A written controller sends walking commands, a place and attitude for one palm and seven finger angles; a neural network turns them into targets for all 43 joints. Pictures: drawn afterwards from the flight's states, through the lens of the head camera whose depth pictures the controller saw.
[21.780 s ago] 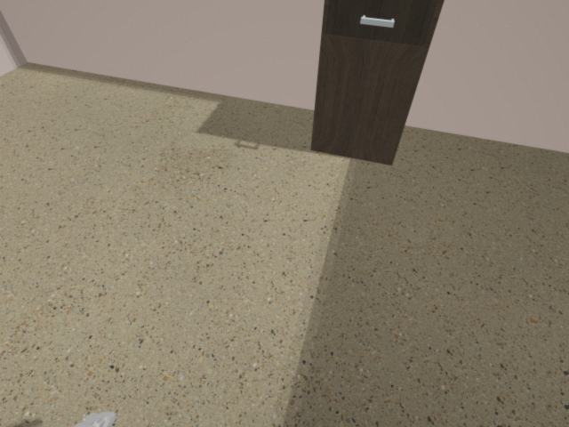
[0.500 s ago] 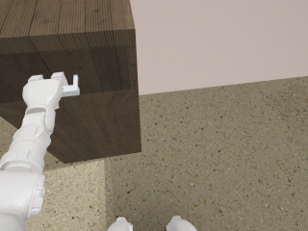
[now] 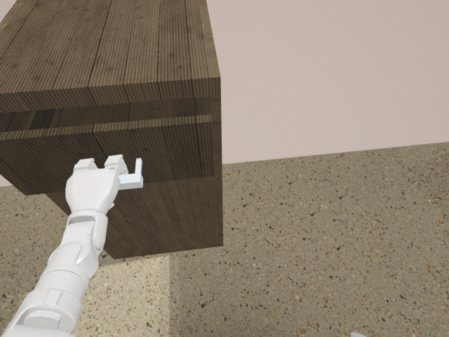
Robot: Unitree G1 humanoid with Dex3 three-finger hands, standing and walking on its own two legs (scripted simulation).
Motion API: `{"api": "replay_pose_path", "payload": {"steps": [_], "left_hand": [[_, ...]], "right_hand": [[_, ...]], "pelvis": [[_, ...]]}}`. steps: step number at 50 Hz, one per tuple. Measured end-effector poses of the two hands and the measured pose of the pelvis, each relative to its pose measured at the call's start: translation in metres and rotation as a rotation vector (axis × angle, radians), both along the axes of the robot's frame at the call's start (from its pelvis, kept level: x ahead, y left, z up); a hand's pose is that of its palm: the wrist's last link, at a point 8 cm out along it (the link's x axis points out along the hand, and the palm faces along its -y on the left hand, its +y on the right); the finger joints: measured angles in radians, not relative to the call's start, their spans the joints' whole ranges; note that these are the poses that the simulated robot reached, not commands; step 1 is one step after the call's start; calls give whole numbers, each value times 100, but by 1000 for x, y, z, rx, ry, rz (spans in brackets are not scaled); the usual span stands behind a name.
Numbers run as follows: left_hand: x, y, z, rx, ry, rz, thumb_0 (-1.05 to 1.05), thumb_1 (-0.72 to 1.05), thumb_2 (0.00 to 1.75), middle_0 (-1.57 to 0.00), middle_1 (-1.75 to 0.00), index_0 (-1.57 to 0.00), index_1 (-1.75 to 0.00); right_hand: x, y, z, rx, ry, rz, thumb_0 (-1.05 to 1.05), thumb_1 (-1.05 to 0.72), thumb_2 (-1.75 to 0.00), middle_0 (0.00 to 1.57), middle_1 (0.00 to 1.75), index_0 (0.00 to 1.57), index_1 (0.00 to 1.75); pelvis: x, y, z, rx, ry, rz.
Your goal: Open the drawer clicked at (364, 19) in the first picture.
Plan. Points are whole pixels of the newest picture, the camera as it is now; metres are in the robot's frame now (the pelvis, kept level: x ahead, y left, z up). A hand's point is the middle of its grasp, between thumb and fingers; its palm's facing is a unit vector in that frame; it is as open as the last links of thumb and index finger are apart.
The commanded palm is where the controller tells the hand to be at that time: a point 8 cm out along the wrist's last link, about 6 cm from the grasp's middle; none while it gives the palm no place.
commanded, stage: pull the drawer open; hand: left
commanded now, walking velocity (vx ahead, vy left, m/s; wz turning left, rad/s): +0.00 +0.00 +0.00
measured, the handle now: (107, 175) +0.42 +0.25 +0.02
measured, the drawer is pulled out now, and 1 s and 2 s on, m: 0.07 0.29 0.29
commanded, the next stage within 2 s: open the thumb to release the handle in 1.40 s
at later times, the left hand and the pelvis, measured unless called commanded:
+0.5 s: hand (99, 252) +0.27 +0.23 -0.01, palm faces -0.01 -0.06 -1.00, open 5.3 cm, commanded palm +0.23 +0.24 +0.04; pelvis +0.01 -0.02 +0.01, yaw +1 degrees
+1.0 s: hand (88, 329) +0.15 +0.22 +0.00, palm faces -0.02 -0.07 -1.00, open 5.3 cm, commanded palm +0.12 +0.22 +0.04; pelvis -0.01 -0.04 +0.00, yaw +2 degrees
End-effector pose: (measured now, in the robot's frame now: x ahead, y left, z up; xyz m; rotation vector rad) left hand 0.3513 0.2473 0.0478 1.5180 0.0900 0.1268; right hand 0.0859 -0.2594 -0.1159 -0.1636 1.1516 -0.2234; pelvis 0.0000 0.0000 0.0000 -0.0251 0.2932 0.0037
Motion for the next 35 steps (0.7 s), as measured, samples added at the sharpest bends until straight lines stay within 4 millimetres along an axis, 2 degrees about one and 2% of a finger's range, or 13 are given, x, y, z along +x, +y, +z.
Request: {"api": "replay_pose_path", "payload": {"steps": [6, 12, 17, 23, 35], "left_hand": [[-23, -3, 0, -13, 9, 16, 0, 77, 81, -39, -135, -42, -135], [-46, -7, 1, -17, 18, 26, 0, 77, 81, -38, -135, -42, -135], [-68, -10, 1, -22, 25, 37, 0, 77, 81, -36, -135, -42, -135], [-94, -14, 1, -19, 34, 47, 0, 77, 82, -35, -135, -42, -135], [-148, -23, 2, -20, 47, 80, 0, 76, 83, -33, -135, -42, -135]], "right_hand": [[47, 8, 15, 1, -120, 56, 1, -91, -89, 21, 30, 20, 29], [74, 12, 26, 3, -184, 102, 1, -90, -89, 21, 30, 20, 29], [82, 12, 27, 13, -207, 125, 1, -90, -90, 21, 30, 20, 29], [83, 10, 23, 27, -208, 145, 1, -90, -90, 21, 30, 20, 29], [92, -2, 21, 39, -257, 168, 1, -90, -90, 21, 30, 20, 29]], "pelvis": [[5, -1, 4, 2, -30, 6], [7, -4, 7, 5, -56, 14], [9, -8, 8, 9, -73, 16], [8, -15, 7, 17, -90, 15], [5, -31, 4, 34, -108, 7]]}}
